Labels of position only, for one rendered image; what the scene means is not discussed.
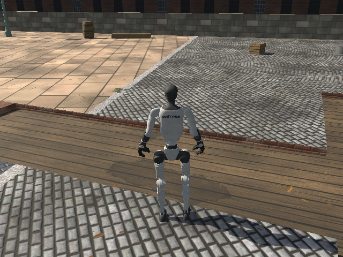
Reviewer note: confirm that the robot left hand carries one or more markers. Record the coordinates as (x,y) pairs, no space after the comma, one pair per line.
(145,149)

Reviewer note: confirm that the left robot forearm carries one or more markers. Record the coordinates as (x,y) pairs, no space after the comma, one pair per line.
(144,140)

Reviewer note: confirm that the robot right hand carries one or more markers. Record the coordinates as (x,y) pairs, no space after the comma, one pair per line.
(201,149)

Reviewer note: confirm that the left robot upper arm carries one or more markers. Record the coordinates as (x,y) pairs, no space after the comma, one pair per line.
(151,121)

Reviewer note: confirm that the robot left thigh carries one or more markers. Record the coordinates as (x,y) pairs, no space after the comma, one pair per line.
(159,162)

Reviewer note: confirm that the right robot forearm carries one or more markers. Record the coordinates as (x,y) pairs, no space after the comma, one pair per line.
(198,139)

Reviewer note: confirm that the right robot upper arm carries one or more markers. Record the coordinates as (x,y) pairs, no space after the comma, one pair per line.
(191,121)

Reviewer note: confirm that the robot left shin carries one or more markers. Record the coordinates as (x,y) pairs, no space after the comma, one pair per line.
(161,197)

